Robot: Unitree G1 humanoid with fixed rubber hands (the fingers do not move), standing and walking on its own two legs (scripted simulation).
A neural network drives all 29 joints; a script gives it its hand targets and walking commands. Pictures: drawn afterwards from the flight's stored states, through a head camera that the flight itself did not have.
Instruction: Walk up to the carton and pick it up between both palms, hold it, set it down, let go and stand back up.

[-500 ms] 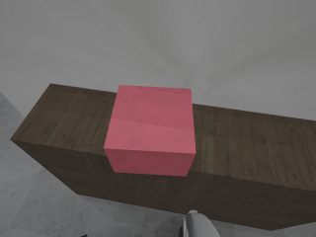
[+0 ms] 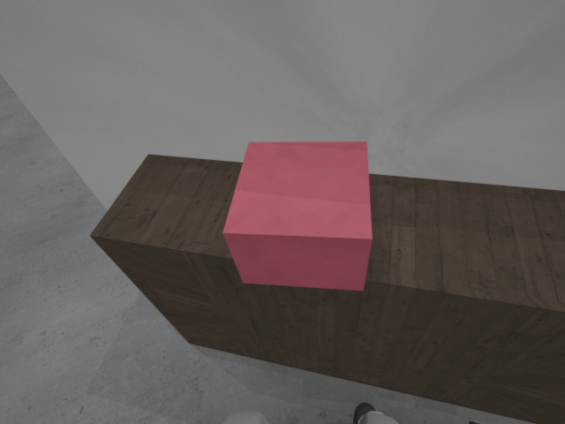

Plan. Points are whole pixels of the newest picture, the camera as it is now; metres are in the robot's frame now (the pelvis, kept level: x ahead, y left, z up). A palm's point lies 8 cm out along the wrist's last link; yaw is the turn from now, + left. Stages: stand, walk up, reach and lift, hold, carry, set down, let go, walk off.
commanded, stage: walk up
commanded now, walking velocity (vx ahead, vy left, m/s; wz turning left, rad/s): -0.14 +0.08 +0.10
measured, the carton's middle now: (303, 213) +0.45 +0.00 +0.00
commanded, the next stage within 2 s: none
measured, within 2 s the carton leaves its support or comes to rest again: neither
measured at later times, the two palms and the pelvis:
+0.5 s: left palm out of the picture -0.12 +0.32 -0.14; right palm out of the picture -0.07 -0.17 -0.09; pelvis -0.07 +0.07 +0.02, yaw +1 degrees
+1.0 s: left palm out of the picture +0.06 +0.18 -0.10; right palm out of the picture -0.07 -0.25 -0.15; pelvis +0.00 -0.04 +0.02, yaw +0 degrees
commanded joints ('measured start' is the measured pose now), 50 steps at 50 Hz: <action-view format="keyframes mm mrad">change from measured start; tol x16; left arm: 1 -93 204 52 -79 5 8 -6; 7 -103 53 21 -84 -25 60 -10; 11 216 82 28 92 -21 30 -79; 50 57 -37 -60 90 -24 -93 -22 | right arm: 1 254 -29 6 -9 21 -15 -1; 5 245 -125 10 -29 -18 -78 -1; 10 -146 -70 47 -31 5 -110 -35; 18 360 -98 19 141 32 -147 -83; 50 359 137 64 259 12 -90 -34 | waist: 1 -70 -469 -146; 3 -92 -275 -118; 5 -95 350 41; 8 -41 320 211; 10 123 209 56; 18 -112 125 5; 36 -49 178 52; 42 -52 -338 -73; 50 -82 -158 -51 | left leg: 1 216 44 109 -402 -58 64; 4 292 132 -87 -855 45 122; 5 124 393 -467 -964 -258 124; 7 -280 459 -642 -1181 -619 181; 11 -37 166 -72 -1073 -8 72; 20 557 410 -372 -1009 -85 120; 35 92 304 -115 -1062 -58 226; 39 99 151 23 -763 406 187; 42 67 102 76 -559 -106 90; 50 126 108 47 -429 81 99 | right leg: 1 50 -153 134 -274 -466 -81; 5 -328 110 3 381 -652 -7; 10 -63 242 163 711 -216 -32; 12 48 216 117 687 -188 -18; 19 -346 108 162 567 -265 95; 30 -138 92 22 320 -338 96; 40 462 -5 61 -125 67 38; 43 233 -202 327 -264 -227 -64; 50 235 -77 143 -232 -129 -85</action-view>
